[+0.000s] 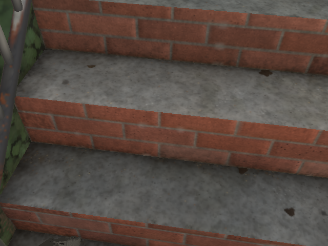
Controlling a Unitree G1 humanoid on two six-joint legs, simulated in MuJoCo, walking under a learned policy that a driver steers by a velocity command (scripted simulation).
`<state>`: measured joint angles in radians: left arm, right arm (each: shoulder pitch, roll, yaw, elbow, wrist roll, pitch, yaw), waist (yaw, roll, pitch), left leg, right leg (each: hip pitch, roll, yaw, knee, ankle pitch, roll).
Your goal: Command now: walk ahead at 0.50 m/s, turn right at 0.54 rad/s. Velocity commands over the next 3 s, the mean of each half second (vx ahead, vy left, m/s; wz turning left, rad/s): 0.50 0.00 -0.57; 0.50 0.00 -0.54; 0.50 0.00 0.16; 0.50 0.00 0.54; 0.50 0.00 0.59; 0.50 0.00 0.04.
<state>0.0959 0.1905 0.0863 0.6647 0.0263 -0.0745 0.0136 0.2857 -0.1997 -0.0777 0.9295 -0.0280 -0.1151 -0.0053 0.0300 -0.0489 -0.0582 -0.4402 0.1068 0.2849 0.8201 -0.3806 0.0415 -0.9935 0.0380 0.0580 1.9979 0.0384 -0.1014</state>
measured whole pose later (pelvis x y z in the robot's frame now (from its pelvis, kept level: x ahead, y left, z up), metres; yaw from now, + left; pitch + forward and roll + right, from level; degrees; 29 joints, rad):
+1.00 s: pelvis +0.44 -0.11 +0.36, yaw -31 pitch +3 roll +4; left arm 0.14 0.18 0.07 0.64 0.04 -0.10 0.01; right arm 0.17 -0.20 -0.07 0.85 -0.03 -0.05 -0.05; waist 0.01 -0.05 -0.04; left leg -0.54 -0.02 0.13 0.92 -0.44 0.03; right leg -0.89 0.12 0.19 1.93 -0.09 -0.09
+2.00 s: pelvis +0.71 -0.30 +0.60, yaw -7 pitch +3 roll -1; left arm 0.00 0.05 -0.03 0.52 0.07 -0.09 0.01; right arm 0.42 -0.18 -0.06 0.97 -0.01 -0.07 0.00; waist -0.01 -0.01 -0.09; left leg -0.41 -0.14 -0.05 0.78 -0.41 0.12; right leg -1.21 -0.07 0.02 2.05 0.03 -0.07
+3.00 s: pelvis +1.25 -0.24 +0.98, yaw +8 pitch +2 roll +2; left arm 0.10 0.18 0.07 0.66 0.01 -0.09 0.01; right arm 0.26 -0.20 -0.07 0.91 -0.03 -0.09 0.00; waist 0.04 -0.05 -0.02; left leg -0.50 0.06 0.24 0.86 -0.39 0.06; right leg -0.98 0.04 0.07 2.17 -0.08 -0.09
